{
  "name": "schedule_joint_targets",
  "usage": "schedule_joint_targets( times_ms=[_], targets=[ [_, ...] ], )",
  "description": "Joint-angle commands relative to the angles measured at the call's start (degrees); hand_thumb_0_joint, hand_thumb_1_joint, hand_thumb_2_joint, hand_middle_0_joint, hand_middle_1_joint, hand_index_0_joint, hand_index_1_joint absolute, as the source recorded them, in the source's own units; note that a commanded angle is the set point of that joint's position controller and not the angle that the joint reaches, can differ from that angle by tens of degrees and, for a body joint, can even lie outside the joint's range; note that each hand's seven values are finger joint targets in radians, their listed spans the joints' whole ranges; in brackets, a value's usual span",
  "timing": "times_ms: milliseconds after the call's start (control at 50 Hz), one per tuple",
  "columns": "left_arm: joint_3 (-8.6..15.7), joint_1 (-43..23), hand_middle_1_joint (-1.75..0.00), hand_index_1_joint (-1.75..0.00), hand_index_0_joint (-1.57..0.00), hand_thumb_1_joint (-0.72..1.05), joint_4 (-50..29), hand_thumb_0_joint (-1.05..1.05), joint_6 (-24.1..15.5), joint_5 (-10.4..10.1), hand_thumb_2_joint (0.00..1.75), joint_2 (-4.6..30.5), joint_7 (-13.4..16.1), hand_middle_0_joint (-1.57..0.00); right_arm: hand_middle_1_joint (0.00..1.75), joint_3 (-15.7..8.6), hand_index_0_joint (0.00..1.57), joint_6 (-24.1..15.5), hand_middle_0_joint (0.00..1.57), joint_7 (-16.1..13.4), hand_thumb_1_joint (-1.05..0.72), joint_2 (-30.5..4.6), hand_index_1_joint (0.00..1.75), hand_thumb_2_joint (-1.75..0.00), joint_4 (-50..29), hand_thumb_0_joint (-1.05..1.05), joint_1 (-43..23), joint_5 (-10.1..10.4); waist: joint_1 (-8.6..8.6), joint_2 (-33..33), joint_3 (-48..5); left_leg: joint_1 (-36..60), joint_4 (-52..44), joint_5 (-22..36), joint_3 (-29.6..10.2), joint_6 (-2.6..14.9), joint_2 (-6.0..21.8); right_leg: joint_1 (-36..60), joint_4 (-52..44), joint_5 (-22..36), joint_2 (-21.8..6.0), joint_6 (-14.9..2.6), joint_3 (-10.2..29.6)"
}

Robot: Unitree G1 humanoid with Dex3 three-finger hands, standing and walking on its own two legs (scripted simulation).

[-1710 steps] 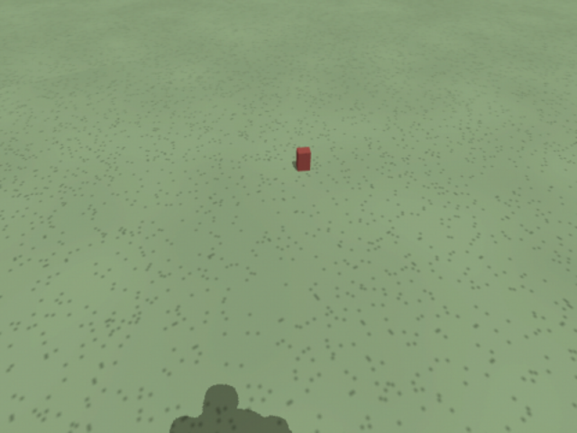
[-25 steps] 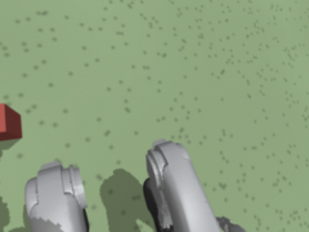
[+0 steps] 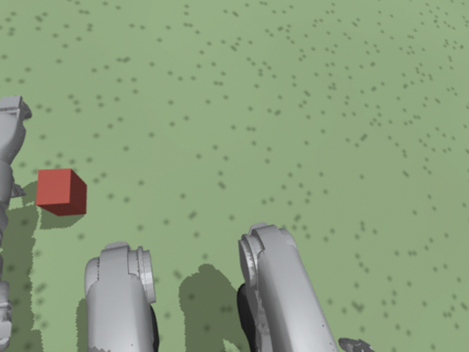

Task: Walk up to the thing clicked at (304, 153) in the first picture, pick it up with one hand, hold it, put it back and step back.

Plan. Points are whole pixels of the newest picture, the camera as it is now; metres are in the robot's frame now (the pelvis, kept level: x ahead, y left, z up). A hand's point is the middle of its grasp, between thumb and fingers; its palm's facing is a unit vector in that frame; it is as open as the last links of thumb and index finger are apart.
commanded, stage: withdraw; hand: left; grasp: from above
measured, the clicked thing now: (64, 193) +0.46 +0.30 -0.29
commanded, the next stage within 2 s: home in 0.58 s
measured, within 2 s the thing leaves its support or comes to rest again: neither
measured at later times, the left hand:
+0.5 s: hand (39, 176) +0.45 +0.29 -0.14, palm faces -0.43 -0.03 -0.90, open 14.0 cm
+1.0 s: hand out of the picture +0.41 +0.29 -0.02, palm faces -0.42 -0.28 -0.86, open 11.8 cm
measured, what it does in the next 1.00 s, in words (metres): rises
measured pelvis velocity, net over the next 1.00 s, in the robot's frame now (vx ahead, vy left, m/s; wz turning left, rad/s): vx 0.00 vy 0.00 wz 0.04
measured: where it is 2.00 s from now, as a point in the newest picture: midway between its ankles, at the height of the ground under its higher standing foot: outside the picture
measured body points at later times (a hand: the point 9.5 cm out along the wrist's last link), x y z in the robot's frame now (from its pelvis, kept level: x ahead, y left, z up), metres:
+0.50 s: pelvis -0.02 +0.00 +0.01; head +0.20 +0.09 +0.39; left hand +0.46 +0.29 -0.08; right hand +0.04 -0.28 -0.08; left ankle +0.08 +0.13 -0.32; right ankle +0.09 -0.13 -0.32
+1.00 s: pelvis +0.00 +0.00 +0.09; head +0.19 +0.04 +0.49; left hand +0.43 +0.31 +0.03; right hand +0.07 -0.26 -0.04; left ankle +0.08 +0.13 -0.32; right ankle +0.09 -0.13 -0.32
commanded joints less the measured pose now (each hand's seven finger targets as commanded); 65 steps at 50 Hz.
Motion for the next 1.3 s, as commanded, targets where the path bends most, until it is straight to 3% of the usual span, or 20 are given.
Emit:
schedule_joint_targets(
  times_ms=[0, 120, 220, 320, 420, 540, 560, 640, 700, 720, 760, 800, 840, 880, 920, 960, 1040, 1140, 1180, 1280],
  targets=[
    [-2.72, -17.9, -1.01, -1.01, -0.06, -0.56, -2.38, 0.0, 2.44, -3.78, 1.01, 10.25, -4.88, -0.07, 0.3, -4.66, 0.2, 1.32, 0.2, -2.4, -0.91, -13.39, 0.3, -0.9, -2.68, 0.0, 12.14, 1.53, -2.35, 10.71, -32.67, 27.16, -17.74, 7.96, 6.15, 4.07, -0.3, 20.23, -20.45, 11.97, 1.29, -5.41, -4.16],
    [-7.17, -20.14, -1.01, -1.02, -0.07, -0.55, 1.4, 0.0, -0.2, -5.55, 1.01, 7.57, -12.65, -0.08, 0.3, -3.01, 0.2, 1.9, 0.2, -4.58, -0.91, -14.85, 0.3, -0.9, -4.51, 0.0, 11.38, 2.7, -2.8, 3.62, -25.38, 24.37, -21.57, 4.44, 5.58, 4.31, -0.61, 21.87, -24.37, 8.05, 0.82, -6.13, -4.02],
    [-5.61, -26.53, -1.01, -1.01, -0.08, -0.55, -0.14, 0.0, -6.89, -3.66, 1.01, 11.77, -13.84, -0.09, 0.3, -1.48, 0.2, 1.68, 0.2, -6.05, -0.91, -13.87, 0.3, -0.9, -4.64, 0.0, 10.58, 2.11, -1.99, 8.27, -29.0, 27.92, -20.64, 6.73, 5.91, 3.73, -0.5, 21.14, -22.31, 10.59, 0.5, -6.03, -3.47],
    [-4.59, -27.93, -1.01, -1.02, -0.08, -0.55, 5.78, 0.0, -11.94, 2.18, 1.01, 11.74, -4.82, -0.08, 0.3, -0.15, 0.2, 1.87, 0.2, -5.46, -0.91, -14.07, 0.3, -0.9, -4.04, 0.0, 8.24, 0.4, -2.14, 14.42, -30.96, 32.02, -19.74, 7.66, 4.92, 2.63, -0.57, 15.36, -17.53, 11.36, 0.5, -6.15, -5.33],
    [-0.64, -31.24, -1.02, -1.02, -0.08, -0.54, 7.11, 0.0, -10.75, 7.13, 1.01, 14.44, 5.43, -0.08, 0.3, -0.51, 0.2, 1.88, 0.2, -4.24, -0.9, -14.82, 0.3, -0.9, -2.74, 0.0, 8.62, -0.7, -1.99, 21.81, -37.12, 36.48, -19.38, 9.49, 5.61, 1.93, -1.13, 12.65, -14.73, 12.72, 0.1, -6.33, -6.61],
    [3.72, -34.58, -1.01, -1.01, -0.08, -0.55, 1.35, 0.0, -3.69, 6.67, 1.0, 18.97, 11.14, -0.08, 0.3, -3.17, 0.2, 0.17, 0.2, -4.2, -0.91, -15.21, 0.3, -0.9, -2.69, 0.0, 9.87, -0.77, -1.55, 25.0, -46.8, 40.56, -19.94, 7.94, 6.96, 2.05, -0.83, 13.36, -15.37, 12.06, -0.82, -6.2, -5.17],
    [2.31, -36.05, -1.01, -1.01, -0.08, -0.55, 1.95, 0.0, -2.51, 5.96, 1.0, 17.28, 11.06, -0.08, 0.3, -3.03, 0.2, -0.09, 0.2, -4.26, -0.91, -14.63, 0.3, -0.9, -2.29, 0.0, 10.4, -0.82, -2.96, 23.81, -46.05, 39.37, -19.7, 6.61, 7.06, 2.3, -0.74, 13.88, -16.47, 11.02, -0.6, -6.16, -4.91],
    [0.67, -35.72, -1.02, -1.02, -0.07, -0.56, 5.8, 0.0, 0.54, 2.19, 1.01, 15.48, 8.04, -0.07, 0.3, -2.52, 0.2, -1.08, 0.2, -4.69, -0.91, -13.48, 0.3, -0.9, -0.77, 0.0, 11.13, -0.64, -3.34, 19.53, -42.77, 33.39, -19.54, 2.2, 7.61, 3.2, -1.01, 15.8, -19.8, 5.43, 0.11, -6.09, -3.92],
    [0.26, -30.98, -0.86, -0.86, -0.21, -0.38, 6.13, 0.0, 1.5, 0.25, 0.86, 16.54, 3.44, -0.23, 0.3, -2.86, 0.2, -0.88, 0.2, -4.98, -0.89, -13.68, 0.3, -0.9, -0.57, 0.0, 11.67, 0.22, -1.51, 16.59, -42.59, 31.26, -20.75, 1.37, 7.84, 3.53, -1.27, 19.9, -21.4, 3.6, 0.34, -6.08, -3.3],
    [-1.63, -28.59, -0.78, -0.78, -0.21, -0.3, 6.57, 0.0, 1.8, -0.85, 0.89, 12.91, 1.47, -0.24, 0.3, -2.81, 0.2, -0.66, 0.2, -5.01, -0.89, -13.01, 0.3, -0.9, -0.85, 0.0, 11.79, 0.56, -1.62, 14.99, -41.37, 30.56, -21.56, 1.25, 7.71, 3.61, -1.24, 20.77, -22.11, 3.72, 0.51, -6.07, -3.42],
    [-2.33, -25.05, -0.62, -0.62, -0.2, -0.14, 3.9, 0.0, 1.76, -2.6, 0.82, 11.26, -2.23, -0.22, 0.3, -3.48, 0.2, -0.17, 0.2, -5.06, -0.89, -13.27, 0.3, -0.9, -1.4, 0.0, 12.2, 1.57, -0.98, 13.41, -40.19, 32.01, -23.91, 1.89, 6.7, 3.69, -1.19, 22.0, -23.07, 5.54, 0.38, -6.0, -3.91],
    [-0.91, -18.55, -0.53, -0.54, -0.2, -0.02, 1.87, 0.0, 1.7, -4.81, 0.82, 11.95, -5.59, -0.22, 0.3, -3.98, 0.2, 0.37, 0.2, -5.11, -0.89, -13.96, 0.3, -0.9, -4.2, 0.0, 11.57, 2.48, 0.53, 10.43, -40.44, 31.84, -25.32, 3.92, 6.26, 3.96, -1.29, 25.79, -24.14, 7.79, 0.31, -5.69, -3.87],
    [-3.11, -10.03, -0.43, -0.45, -0.19, 0.12, -2.44, 0.0, 2.07, -9.16, 0.77, 6.13, -8.98, -0.2, 0.3, -4.4, 0.2, 0.93, 0.2, -4.83, -0.89, -12.94, 0.3, -0.9, -4.41, 0.0, 12.5, 3.46, 1.88, 8.65, -38.57, 33.6, -28.41, 5.34, 5.56, 3.9, -1.06, 28.05, -25.89, 9.43, 0.25, -5.53, -3.98],
    [-0.32, -6.3, -0.34, -0.34, -0.17, 0.28, -14.04, 0.0, 2.33, -13.65, 0.74, 8.78, -11.43, -0.18, 0.3, -5.18, 0.2, 1.36, 0.2, -5.05, -0.9, -13.36, 0.3, -0.9, -6.87, 0.0, 11.7, 4.52, 3.98, 8.72, -42.36, 37.56, -30.63, 7.65, 5.1, 3.87, -0.96, 31.53, -27.8, 11.52, 0.06, -5.56, -3.59],
    [0.68, 0.97, -0.26, -0.26, -0.17, 0.44, -22.27, 0.0, 3.07, -18.75, 0.72, 6.7, -13.46, -0.17, 0.3, -5.73, 0.2, 1.75, 0.2, -5.49, -0.9, -12.94, 0.3, -0.9, -8.7, 0.0, 9.58, 5.23, 5.16, 8.09, -42.19, 40.79, -32.95, 9.37, 4.8, 3.67, -0.77, 33.75, -29.69, 13.2, -0.18, -5.55, -3.32],
    [1.41, 3.75, -0.28, -0.28, -0.19, 0.6, -31.7, 0.0, 3.48, -23.07, 0.83, 4.52, -14.33, -0.19, 0.3, -5.88, 0.2, 1.95, 0.2, -6.15, -0.9, -11.64, 0.3, -0.9, -9.62, 0.0, 8.44, 5.88, 5.21, 7.92, -42.46, 44.16, -35.24, 11.31, 4.92, 3.66, -0.51, 36.84, -32.1, 15.31, -0.45, -5.22, -2.57],
    [3.39, 7.86, -0.3, -0.3, -0.2, 0.9, -41.51, 0.0, 4.95, -27.62, 0.9, 2.85, -13.21, -0.2, 0.3, -6.27, 0.2, 1.66, 0.2, -7.42, -0.9, -9.85, 0.3, -0.9, -10.48, 0.0, 6.39, 6.67, 6.19, 10.22, -42.11, 52.22, -39.79, 13.5, 5.04, 3.32, 0.07, 40.17, -36.62, 16.44, -0.79, -5.39, -1.18],
    [1.26, 17.13, -0.3, -0.3, -0.2, 0.9, -45.92, 0.0, 8.18, -32.27, 0.9, -4.56, -11.25, -0.2, 0.3, -6.78, 0.2, -0.11, 0.2, -8.8, -0.9, -9.18, 0.3, -0.9, -10.67, 0.0, 4.29, 7.17, 6.24, 12.19, -36.96, 61.24, -48.09, 11.15, 4.63, 2.73, 0.63, 42.91, -43.32, 13.72, -1.45, -5.4, -0.6],
    [-1.35, 23.87, -0.3, -0.3, -0.2, 0.9, -47.07, 0.0, 10.29, -35.33, 0.9, -8.77, -11.59, -0.2, 0.3, -6.75, 0.2, -1.3, 0.2, -9.35, -0.9, -8.86, 0.3, -0.9, -11.1, 0.0, 3.09, 7.38, 5.8, 10.59, -33.55, 63.54, -51.1, 10.38, 4.63, 2.7, 0.62, 45.56, -46.78, 13.3, -1.53, -5.2, -0.6],
    [-1.85, 34.33, -0.3, -0.3, -0.2, 0.89, -52.45, 0.0, 14.61, -44.32, 0.9, -12.44, -11.82, -0.2, 0.3, -5.93, 0.2, -3.91, 0.2, -11.0, -0.9, -8.1, 0.3, -0.9, -13.03, 0.0, -0.61, 7.92, 5.48, 5.76, -27.29, 66.54, -57.84, 5.67, 4.07, 2.85, 0.32, 53.81, -55.03, 10.55, -1.6, -4.73, -0.02]
  ],
)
